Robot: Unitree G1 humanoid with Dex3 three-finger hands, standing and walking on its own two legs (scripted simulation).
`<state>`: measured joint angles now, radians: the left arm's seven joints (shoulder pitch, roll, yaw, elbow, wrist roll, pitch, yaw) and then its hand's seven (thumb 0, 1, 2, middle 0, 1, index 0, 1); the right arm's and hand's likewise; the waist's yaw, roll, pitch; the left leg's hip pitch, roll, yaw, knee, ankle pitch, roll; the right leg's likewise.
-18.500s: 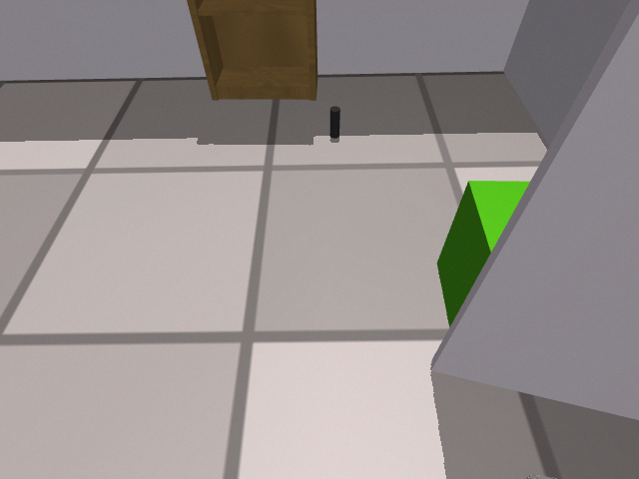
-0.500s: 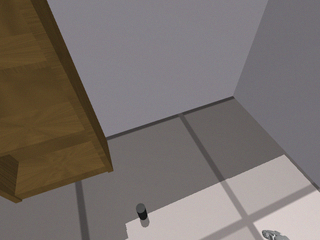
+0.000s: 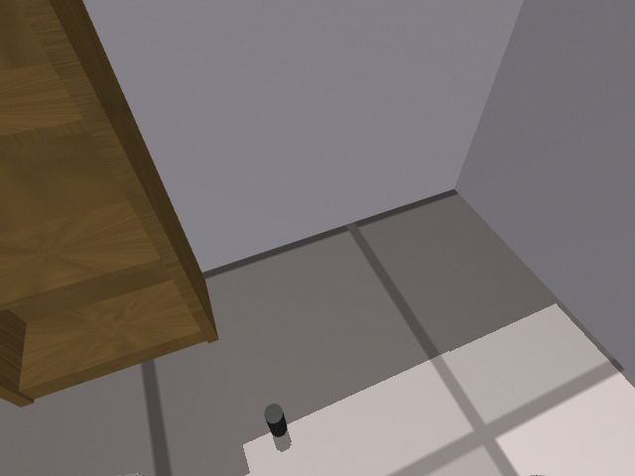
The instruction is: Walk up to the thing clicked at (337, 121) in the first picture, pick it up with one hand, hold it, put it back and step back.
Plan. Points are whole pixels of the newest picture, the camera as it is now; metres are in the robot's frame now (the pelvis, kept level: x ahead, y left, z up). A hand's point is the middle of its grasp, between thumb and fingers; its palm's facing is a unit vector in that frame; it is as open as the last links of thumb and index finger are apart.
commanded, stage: walk up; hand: left
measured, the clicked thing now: (276, 421) +0.34 +0.14 -0.70
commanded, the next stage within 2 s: stand in 0.20 s
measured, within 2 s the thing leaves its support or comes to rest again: neither
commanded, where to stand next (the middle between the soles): +0.04 +0.00 m, yaw +0 degrees
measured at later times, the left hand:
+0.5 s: hand out of the picture +0.08 +0.25 -0.16, palm faces -0.02 -0.94 -0.34, open 7.4 cm
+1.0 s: hand out of the picture +0.08 +0.25 -0.16, palm faces -0.03 -0.94 -0.35, open 7.4 cm
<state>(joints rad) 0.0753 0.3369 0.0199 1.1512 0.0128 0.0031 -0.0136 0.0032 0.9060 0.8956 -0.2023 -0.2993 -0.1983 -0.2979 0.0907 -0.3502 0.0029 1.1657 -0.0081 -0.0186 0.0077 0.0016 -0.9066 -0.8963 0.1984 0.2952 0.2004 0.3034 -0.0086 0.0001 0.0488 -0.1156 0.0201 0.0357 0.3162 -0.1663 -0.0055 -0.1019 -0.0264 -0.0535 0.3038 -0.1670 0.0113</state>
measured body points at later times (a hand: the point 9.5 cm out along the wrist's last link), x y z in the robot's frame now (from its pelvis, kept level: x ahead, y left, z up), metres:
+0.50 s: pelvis +0.00 +0.00 +0.00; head +0.01 +0.00 +0.45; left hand +0.08 +0.30 -0.13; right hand +0.08 -0.30 -0.13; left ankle +0.00 +0.12 -0.75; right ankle +0.00 -0.12 -0.75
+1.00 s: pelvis +0.00 -0.01 +0.00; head +0.01 -0.01 +0.45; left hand +0.08 +0.30 -0.13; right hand +0.08 -0.30 -0.13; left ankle +0.00 +0.12 -0.75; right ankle +0.00 -0.12 -0.75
